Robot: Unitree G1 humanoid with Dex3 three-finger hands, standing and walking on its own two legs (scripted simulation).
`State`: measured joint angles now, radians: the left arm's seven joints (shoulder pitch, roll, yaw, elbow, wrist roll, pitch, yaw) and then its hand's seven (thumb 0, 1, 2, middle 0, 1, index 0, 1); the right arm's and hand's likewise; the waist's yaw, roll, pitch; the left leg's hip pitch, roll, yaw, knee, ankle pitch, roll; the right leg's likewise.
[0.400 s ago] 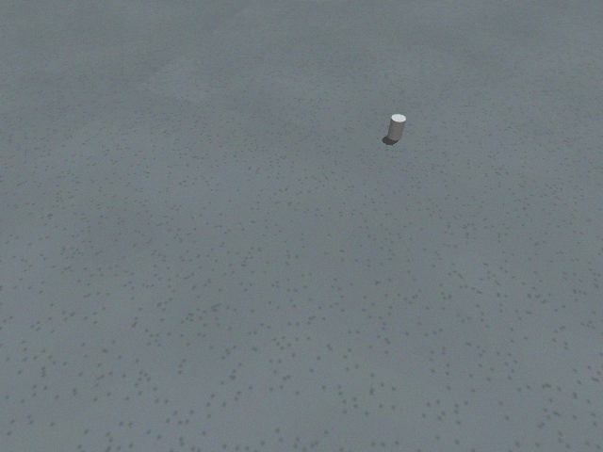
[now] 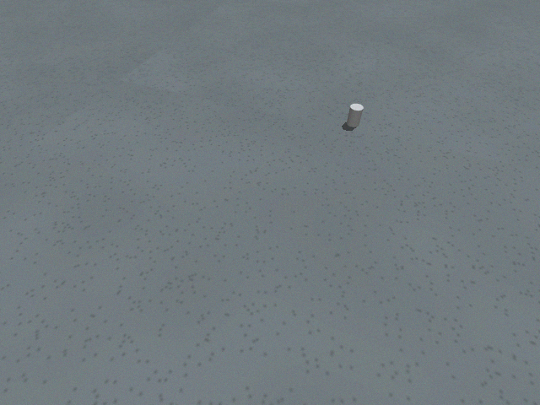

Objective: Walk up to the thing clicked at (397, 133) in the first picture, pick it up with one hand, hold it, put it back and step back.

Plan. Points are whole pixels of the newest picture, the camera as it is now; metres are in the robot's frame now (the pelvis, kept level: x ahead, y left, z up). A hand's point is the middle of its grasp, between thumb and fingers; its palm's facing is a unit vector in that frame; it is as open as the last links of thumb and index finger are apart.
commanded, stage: stand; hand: left
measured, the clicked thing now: (354, 115) +1.84 -0.59 -0.72
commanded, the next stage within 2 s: walk up in 0.72 s
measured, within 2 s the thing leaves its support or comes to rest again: neither
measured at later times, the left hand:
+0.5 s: hand out of the picture +0.08 +0.25 -0.16, palm faces -0.03 -0.94 -0.35, open 7.4 cm
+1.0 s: hand (129, 399) +0.17 +0.24 -0.13, palm faces -0.15 -0.91 -0.39, open 7.4 cm
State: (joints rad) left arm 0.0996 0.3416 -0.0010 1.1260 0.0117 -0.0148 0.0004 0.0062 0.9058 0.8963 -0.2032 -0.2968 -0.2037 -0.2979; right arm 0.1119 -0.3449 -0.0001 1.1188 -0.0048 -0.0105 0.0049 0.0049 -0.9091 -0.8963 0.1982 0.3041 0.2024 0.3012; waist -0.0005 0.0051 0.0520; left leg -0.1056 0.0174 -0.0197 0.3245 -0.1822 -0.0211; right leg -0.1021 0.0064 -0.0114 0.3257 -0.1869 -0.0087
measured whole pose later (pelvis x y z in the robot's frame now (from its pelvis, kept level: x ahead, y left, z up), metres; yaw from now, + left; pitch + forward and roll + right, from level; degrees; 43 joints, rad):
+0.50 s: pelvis +0.00 +0.00 +0.00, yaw +0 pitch -2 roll +0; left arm 0.11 0.35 0.00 1.12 0.01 -0.01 0.00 0.01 0.91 0.90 -0.20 -0.30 -0.20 -0.30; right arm 0.12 -0.35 0.00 1.12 -0.01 -0.01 0.01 0.00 -0.91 -0.90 0.20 0.30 0.20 0.30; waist 0.00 0.00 0.05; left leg -0.10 0.02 -0.01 0.31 -0.18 -0.02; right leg -0.10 0.00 0.00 0.32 -0.19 -0.01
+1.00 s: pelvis +0.05 -0.05 -0.01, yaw -9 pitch -2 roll +2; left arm 0.21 0.47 0.11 1.00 0.03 0.01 -0.14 0.01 0.91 0.90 -0.20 -0.30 -0.20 -0.30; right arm 0.24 -0.46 -0.11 1.02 -0.05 -0.07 0.04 0.01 -0.90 -0.90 0.20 0.30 0.21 0.30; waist 0.00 0.00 0.00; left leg 0.01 0.11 0.14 0.36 -0.33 -0.04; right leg -0.46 -0.13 0.01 0.74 -0.32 0.00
